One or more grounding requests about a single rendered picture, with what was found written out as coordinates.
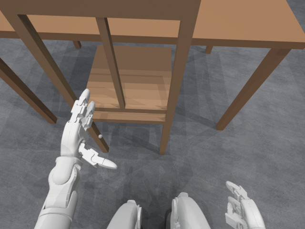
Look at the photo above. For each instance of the left robot forearm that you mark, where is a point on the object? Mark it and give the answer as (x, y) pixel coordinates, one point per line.
(60, 204)

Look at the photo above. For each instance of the robot left hand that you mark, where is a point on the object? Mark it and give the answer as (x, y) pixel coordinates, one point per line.
(75, 132)

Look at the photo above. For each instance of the table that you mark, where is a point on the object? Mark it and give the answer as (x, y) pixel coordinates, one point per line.
(229, 23)

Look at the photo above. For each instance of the left robot thigh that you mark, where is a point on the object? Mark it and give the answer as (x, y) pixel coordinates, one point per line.
(128, 216)

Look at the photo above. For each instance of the chair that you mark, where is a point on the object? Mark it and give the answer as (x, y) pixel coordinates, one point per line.
(129, 84)

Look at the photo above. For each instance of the robot right hand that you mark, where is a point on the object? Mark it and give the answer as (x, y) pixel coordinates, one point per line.
(247, 214)

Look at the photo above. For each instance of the robot right shin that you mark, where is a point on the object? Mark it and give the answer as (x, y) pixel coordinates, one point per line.
(173, 224)

